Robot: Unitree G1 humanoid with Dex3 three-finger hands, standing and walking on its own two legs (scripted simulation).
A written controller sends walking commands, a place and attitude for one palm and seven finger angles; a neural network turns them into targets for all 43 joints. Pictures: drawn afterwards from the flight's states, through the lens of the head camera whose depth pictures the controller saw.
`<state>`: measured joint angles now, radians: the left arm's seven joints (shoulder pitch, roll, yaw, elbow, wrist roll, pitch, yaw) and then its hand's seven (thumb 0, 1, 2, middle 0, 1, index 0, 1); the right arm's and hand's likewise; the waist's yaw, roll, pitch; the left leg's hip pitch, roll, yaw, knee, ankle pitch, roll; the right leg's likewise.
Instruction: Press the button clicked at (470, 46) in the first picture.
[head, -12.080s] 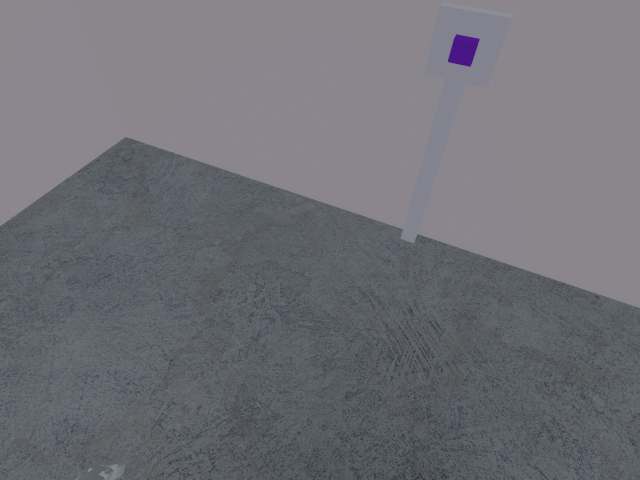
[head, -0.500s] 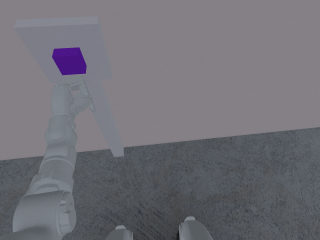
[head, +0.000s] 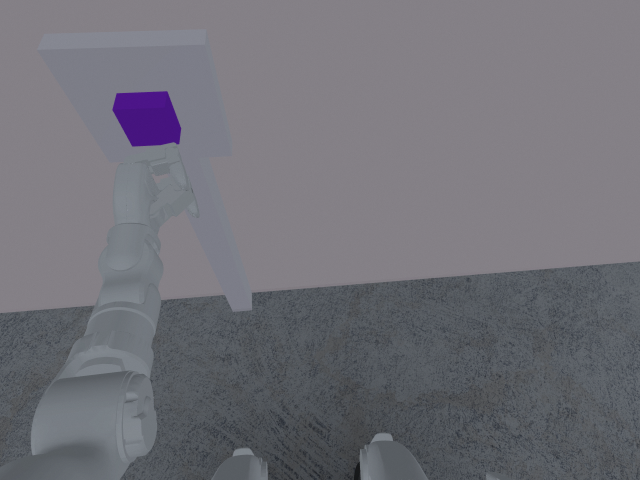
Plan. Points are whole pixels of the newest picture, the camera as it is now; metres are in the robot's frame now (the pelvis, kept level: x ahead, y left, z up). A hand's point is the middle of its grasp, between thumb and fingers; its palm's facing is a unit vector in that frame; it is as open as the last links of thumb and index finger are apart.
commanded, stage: press the button with the knuckle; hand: left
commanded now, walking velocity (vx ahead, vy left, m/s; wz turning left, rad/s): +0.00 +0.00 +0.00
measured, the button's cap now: (149, 117) +0.55 +0.21 +0.10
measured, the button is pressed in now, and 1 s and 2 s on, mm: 0 11 0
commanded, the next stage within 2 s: hold the button down briefly in 1.06 s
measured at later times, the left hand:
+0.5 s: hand (194, 169) +0.49 +0.15 +0.07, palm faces +0.05 -1.00 -0.03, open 3.1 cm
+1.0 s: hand (193, 160) +0.51 +0.16 +0.07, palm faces +0.05 -1.00 -0.04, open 3.3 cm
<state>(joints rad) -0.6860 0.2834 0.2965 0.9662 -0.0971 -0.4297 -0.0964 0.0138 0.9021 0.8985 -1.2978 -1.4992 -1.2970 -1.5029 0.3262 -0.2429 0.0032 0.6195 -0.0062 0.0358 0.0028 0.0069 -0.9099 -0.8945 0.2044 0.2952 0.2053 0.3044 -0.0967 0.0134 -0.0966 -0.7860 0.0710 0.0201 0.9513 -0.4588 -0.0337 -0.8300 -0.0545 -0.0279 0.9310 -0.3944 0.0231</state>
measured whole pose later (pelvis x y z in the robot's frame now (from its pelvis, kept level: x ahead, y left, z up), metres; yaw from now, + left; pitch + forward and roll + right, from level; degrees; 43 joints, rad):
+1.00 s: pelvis -0.02 +0.00 -0.01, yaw +1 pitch +21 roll -2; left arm -0.99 0.44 0.37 1.25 -0.02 -0.44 -0.09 0.03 0.84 0.90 -1.30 -1.50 -1.42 -1.50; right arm 0.37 -0.26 0.03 0.65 -0.04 0.02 0.00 0.01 -0.91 -0.89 0.20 0.30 0.21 0.30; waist -0.19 0.03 -0.09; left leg -0.95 0.07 -0.01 1.03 -0.45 -0.03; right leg -0.97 -0.05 -0.05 0.98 -0.38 0.02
